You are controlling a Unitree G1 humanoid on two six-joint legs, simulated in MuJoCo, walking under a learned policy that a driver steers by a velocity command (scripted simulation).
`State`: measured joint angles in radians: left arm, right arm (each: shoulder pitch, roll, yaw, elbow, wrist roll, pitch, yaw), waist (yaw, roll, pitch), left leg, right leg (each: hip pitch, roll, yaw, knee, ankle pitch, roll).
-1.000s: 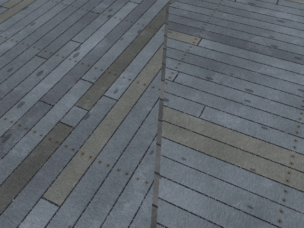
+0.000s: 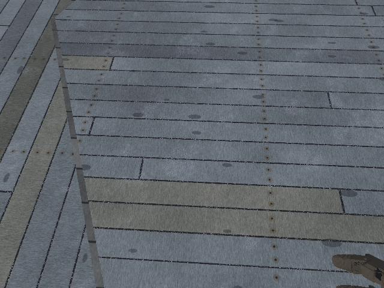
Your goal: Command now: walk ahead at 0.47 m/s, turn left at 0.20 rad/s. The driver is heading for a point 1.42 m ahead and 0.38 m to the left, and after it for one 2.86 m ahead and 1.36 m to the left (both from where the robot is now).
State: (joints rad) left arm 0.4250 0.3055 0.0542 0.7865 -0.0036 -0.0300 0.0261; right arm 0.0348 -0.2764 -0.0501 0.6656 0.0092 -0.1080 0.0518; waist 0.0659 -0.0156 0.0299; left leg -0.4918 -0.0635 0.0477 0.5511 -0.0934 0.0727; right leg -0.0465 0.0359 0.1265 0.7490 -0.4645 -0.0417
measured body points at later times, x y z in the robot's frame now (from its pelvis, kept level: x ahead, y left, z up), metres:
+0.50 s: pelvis +0.29 -0.02 +0.01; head +0.32 -0.02 +0.46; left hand +0.44 +0.28 -0.05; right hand +0.40 -0.29 -0.11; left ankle +0.13 +0.08 -0.65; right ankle +0.39 -0.11 -0.72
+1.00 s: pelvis +0.52 +0.12 +0.00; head +0.55 +0.16 +0.45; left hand +0.39 +0.39 -0.12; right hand +0.83 +0.03 -0.07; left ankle +0.55 +0.23 -0.72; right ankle +0.44 -0.09 -0.64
